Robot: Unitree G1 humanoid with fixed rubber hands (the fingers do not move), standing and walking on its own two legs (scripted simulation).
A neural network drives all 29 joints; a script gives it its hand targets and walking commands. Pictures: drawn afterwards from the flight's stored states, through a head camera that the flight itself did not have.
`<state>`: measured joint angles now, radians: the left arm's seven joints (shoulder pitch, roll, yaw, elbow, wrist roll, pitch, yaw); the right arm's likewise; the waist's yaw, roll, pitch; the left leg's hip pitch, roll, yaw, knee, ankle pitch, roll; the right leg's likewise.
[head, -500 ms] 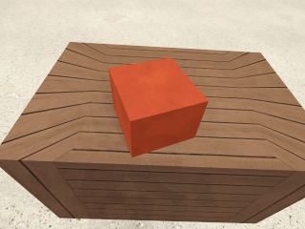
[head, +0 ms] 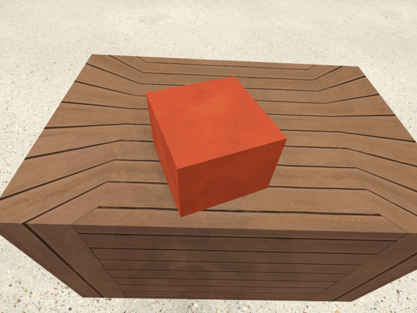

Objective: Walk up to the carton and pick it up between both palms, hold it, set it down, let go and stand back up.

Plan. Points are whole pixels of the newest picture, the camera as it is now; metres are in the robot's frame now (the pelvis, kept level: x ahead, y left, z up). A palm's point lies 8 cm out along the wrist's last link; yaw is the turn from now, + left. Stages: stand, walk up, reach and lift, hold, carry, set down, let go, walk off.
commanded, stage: stand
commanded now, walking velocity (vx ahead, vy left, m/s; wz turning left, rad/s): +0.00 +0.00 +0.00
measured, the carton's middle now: (209, 142) +0.51 -0.02 +0.01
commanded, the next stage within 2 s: none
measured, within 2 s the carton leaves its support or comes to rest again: neither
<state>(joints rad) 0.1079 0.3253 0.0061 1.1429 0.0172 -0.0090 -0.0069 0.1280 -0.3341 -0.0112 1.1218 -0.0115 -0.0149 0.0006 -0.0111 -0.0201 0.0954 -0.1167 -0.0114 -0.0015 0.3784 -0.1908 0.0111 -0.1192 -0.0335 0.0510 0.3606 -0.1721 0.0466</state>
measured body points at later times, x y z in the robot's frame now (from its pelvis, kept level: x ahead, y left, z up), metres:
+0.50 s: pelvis +0.02 +0.01 +0.00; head +0.03 +0.02 +0.45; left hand +0.11 +0.29 -0.14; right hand +0.09 -0.29 -0.13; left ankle +0.01 +0.11 -0.75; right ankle +0.02 -0.15 -0.75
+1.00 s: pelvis +0.04 +0.01 +0.00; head +0.05 +0.02 +0.45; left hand +0.12 +0.29 -0.14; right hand +0.12 -0.29 -0.13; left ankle +0.01 +0.11 -0.75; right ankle +0.02 -0.15 -0.75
